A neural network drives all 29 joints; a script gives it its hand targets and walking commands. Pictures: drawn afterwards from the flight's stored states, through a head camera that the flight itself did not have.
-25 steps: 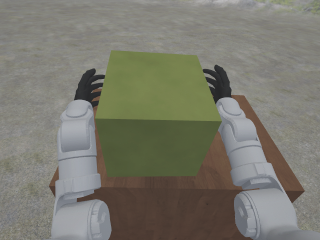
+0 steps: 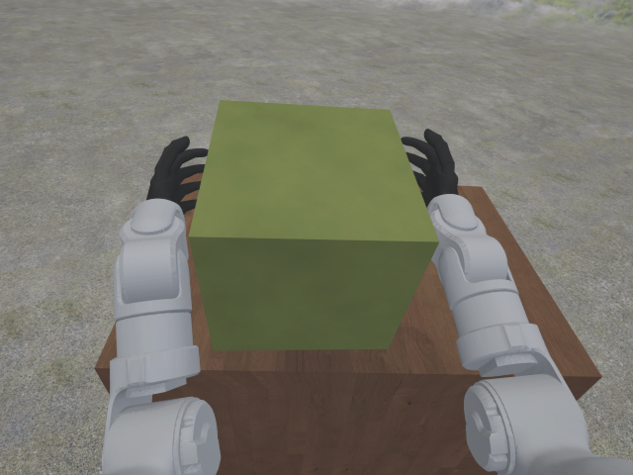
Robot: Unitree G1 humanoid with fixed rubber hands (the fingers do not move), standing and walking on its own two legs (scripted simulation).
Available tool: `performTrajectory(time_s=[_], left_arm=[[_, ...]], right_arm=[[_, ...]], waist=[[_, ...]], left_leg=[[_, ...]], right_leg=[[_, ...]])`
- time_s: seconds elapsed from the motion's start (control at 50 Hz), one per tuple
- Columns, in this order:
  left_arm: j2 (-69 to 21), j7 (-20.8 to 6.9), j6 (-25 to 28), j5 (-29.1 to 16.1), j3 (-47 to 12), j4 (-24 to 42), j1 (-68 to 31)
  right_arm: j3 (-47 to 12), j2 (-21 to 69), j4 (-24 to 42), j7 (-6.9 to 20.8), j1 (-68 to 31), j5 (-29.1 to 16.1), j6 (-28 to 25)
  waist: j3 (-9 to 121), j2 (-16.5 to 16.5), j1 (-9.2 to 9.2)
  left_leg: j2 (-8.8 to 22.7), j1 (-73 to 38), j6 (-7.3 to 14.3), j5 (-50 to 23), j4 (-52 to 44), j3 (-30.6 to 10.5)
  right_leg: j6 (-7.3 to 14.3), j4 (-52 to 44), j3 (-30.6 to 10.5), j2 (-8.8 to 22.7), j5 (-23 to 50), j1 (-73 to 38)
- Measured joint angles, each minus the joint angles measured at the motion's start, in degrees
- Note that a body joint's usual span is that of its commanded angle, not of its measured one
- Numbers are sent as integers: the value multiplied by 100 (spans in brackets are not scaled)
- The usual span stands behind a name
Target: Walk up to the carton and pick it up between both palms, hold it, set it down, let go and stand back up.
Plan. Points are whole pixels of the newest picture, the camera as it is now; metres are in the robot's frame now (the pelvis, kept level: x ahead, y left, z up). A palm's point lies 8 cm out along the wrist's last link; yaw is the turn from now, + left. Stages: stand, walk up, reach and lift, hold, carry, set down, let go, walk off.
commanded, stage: hold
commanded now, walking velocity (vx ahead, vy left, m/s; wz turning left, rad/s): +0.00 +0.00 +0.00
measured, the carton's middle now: (304, 225) +0.38 +0.00 +0.16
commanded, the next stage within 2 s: none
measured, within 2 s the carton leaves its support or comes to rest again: neither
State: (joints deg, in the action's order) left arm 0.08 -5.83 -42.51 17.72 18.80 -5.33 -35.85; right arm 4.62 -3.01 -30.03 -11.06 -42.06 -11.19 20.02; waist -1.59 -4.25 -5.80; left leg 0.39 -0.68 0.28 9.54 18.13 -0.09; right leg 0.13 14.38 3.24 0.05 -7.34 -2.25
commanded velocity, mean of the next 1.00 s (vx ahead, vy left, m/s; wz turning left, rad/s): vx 0.00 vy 0.00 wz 0.00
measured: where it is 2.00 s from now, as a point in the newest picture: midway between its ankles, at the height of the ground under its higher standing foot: outside the picture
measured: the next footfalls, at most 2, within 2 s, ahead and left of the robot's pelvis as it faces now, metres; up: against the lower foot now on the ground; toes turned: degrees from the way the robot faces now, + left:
none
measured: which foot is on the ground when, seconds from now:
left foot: down 0.00-1.00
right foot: down 0.00-1.00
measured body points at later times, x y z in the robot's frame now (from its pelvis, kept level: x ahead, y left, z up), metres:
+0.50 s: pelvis +0.00 +0.00 +0.00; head -0.06 +0.03 +0.44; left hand +0.37 +0.16 +0.21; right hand +0.37 -0.16 +0.22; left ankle +0.02 +0.11 -0.75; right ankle +0.02 -0.12 -0.75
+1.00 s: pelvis +0.00 +0.00 +0.00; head -0.05 +0.03 +0.45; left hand +0.38 +0.16 +0.21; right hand +0.38 -0.16 +0.22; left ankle +0.02 +0.11 -0.75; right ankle +0.02 -0.12 -0.75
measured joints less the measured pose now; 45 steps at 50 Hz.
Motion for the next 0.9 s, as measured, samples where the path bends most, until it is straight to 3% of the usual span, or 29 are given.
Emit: performTrajectory(time_s=[0.9], left_arm=[[13, 2, 19, 9, 49, -194, -134]], right_arm=[[95, 24, -157, 28, -91, 77, -25]], waist=[[12, 7, 25]], left_leg=[[-3, 25, -2, -51, -37, 15]], right_leg=[[12, 27, -13, -2, 13, 52]])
